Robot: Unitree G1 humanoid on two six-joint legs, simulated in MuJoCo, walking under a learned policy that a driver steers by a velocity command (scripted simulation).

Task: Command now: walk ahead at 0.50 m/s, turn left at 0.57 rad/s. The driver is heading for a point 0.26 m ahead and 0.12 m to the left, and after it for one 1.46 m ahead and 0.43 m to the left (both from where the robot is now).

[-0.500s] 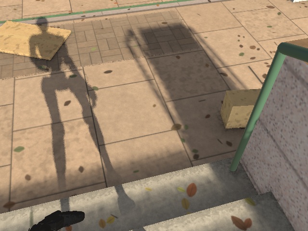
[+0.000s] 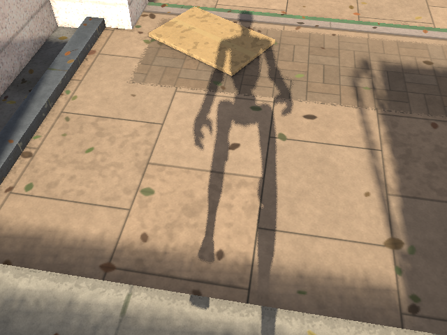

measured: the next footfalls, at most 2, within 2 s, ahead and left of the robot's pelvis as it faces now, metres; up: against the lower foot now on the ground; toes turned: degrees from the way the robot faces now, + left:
left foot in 0.12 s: +0.23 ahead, +0.13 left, -0.14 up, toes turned +6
right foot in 0.70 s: +0.54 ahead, -0.07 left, -0.29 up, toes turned +27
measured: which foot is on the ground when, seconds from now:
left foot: up 0.00-0.10, down 0.12-0.72, up 0.74-1.00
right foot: down 0.00-0.12, up 0.14-0.68, down 0.70-1.00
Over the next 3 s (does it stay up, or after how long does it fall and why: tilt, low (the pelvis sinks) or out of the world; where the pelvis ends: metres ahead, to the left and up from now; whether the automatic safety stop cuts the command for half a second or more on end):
stays up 1.43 0.36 -0.39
